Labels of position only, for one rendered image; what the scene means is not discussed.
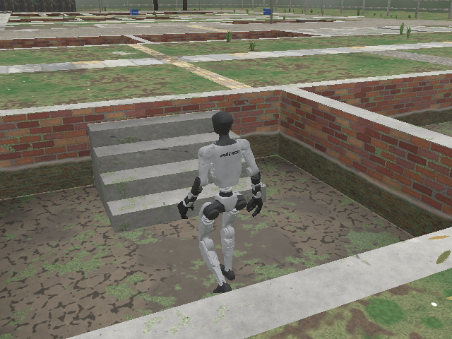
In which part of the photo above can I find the robot right hand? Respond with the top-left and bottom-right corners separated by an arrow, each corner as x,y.
246,196 -> 263,217

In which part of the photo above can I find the left robot forearm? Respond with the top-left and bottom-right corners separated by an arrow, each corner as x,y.
183,177 -> 203,207

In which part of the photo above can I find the robot right shin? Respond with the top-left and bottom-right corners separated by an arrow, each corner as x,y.
221,227 -> 235,272

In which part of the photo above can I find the right robot forearm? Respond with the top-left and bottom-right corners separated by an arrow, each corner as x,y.
250,172 -> 261,198

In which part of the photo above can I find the robot left upper arm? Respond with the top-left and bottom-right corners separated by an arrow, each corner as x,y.
198,145 -> 214,186

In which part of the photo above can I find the robot right upper arm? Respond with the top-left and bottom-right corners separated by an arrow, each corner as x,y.
237,139 -> 259,176

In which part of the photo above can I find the left robot thigh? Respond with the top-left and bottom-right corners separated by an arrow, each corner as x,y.
198,201 -> 221,251

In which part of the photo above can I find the robot left hand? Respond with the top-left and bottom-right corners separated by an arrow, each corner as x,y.
177,201 -> 194,219

